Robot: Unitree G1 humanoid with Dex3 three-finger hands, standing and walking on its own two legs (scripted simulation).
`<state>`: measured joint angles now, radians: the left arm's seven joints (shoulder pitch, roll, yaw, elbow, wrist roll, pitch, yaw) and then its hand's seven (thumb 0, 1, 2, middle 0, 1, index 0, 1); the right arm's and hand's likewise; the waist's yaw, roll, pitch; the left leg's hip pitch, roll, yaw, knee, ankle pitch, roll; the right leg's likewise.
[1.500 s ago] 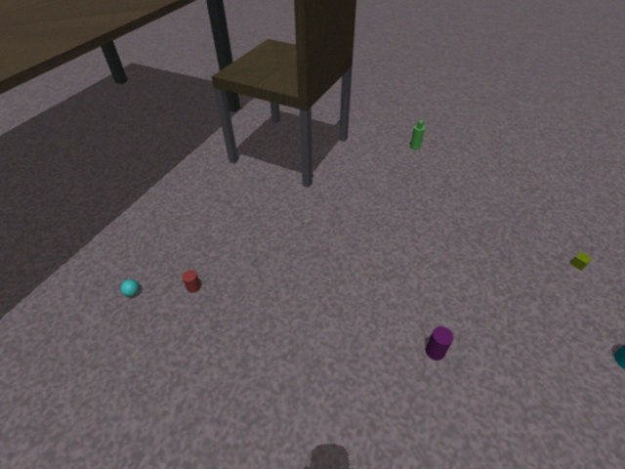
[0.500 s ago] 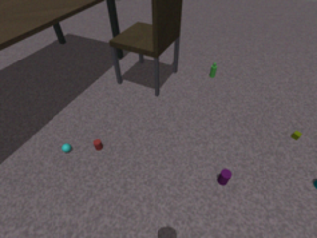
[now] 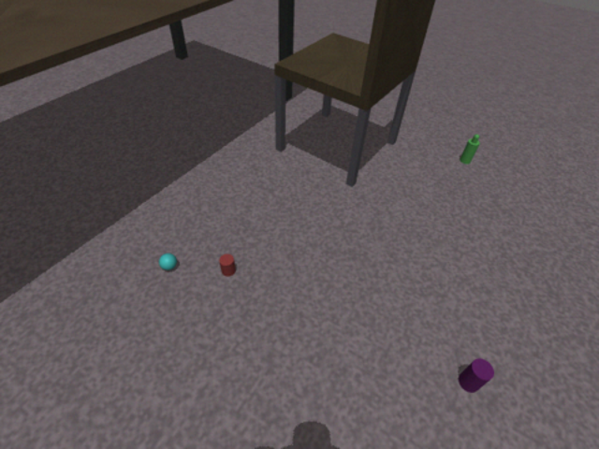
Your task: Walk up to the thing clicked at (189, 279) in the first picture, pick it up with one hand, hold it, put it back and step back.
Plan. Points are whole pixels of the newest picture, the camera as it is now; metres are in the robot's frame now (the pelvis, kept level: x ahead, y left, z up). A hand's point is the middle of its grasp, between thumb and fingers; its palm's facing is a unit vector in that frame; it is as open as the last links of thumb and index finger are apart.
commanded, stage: walk up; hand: left
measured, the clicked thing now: (227, 265) +0.90 +0.30 -0.71
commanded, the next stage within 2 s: none
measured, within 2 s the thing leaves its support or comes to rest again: neither
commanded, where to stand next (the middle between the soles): +0.56 +0.01 m, yaw +8 degrees
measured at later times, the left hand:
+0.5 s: hand (141, 384) +0.25 +0.26 -0.10, palm faces +0.12 -0.91 -0.40, open 7.3 cm
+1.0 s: hand (154, 317) +0.37 +0.28 -0.13, palm faces +0.10 -0.94 -0.34, open 7.4 cm
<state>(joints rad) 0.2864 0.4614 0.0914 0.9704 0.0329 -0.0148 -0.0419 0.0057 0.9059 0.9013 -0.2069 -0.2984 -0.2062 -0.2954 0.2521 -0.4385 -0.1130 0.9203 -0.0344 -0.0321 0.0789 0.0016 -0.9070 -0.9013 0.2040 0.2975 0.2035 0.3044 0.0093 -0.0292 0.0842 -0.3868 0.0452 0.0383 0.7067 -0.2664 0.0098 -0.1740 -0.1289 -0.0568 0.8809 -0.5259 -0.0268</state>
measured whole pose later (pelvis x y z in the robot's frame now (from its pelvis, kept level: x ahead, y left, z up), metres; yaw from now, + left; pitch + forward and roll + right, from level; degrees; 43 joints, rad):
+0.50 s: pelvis +0.20 -0.02 +0.01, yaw +7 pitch -3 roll +0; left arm 0.27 0.38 0.06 0.84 0.01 -0.09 -0.06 0.00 0.91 0.90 -0.21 -0.30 -0.21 -0.30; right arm 0.33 -0.43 -0.05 0.85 0.00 -0.04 0.03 0.00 -0.91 -0.90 0.21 0.30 0.20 0.30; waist 0.02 0.06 0.08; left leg -0.36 -0.02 -0.05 1.09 -0.43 0.04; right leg -0.30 -0.05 -0.11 0.59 -0.24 -0.03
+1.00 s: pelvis +0.37 +0.00 +0.02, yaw +9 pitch -3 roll +1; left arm 0.35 0.44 0.05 0.85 0.01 -0.03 -0.07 0.01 0.91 0.90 -0.21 -0.30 -0.21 -0.30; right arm 0.32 -0.40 -0.03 0.78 -0.01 -0.08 0.04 0.00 -0.90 -0.90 0.21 0.30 0.21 0.31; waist 0.01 -0.05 0.08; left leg -0.24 0.03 0.06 0.56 -0.27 0.02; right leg -0.48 -0.10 -0.01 0.90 -0.35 -0.02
